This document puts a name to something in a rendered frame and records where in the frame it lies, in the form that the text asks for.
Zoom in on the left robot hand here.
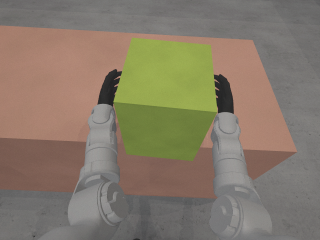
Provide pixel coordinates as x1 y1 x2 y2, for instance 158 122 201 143
97 69 122 107

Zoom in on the right robot upper arm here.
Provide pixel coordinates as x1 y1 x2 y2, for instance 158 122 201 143
209 193 301 240

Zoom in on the pedestal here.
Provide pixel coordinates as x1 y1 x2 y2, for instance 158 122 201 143
0 25 297 199

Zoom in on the carton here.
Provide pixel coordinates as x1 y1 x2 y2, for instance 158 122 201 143
113 37 218 161

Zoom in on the right robot forearm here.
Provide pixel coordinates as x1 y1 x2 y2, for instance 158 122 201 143
210 112 265 208

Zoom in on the left robot upper arm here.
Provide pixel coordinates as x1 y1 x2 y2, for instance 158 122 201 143
37 181 129 240

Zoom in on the left robot forearm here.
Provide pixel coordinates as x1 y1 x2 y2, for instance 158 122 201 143
68 104 120 218

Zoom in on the right robot hand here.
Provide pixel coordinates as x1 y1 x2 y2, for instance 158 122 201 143
214 74 234 114

